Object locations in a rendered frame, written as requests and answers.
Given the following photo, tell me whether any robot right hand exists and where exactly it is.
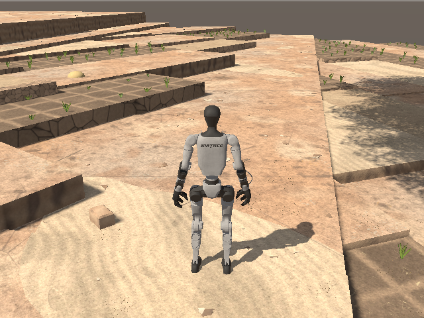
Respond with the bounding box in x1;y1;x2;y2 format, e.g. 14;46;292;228
236;189;251;206

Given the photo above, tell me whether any left robot upper arm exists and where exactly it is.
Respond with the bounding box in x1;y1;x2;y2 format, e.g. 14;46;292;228
181;134;198;171

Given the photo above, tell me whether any robot left hand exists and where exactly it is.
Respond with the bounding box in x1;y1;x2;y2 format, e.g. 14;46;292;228
172;190;188;208

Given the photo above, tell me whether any right robot upper arm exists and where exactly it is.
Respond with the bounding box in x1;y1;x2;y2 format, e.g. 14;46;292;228
226;134;243;171

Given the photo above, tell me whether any robot right foot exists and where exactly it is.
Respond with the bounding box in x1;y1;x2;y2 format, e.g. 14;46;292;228
221;258;231;275

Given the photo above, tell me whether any humanoid robot torso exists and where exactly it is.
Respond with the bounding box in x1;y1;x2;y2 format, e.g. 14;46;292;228
196;131;228;199

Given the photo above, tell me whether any robot left forearm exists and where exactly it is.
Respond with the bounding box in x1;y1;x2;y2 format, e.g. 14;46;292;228
174;161;187;192

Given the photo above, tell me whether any robot right forearm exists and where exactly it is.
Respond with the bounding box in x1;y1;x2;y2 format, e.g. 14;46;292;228
237;161;249;191

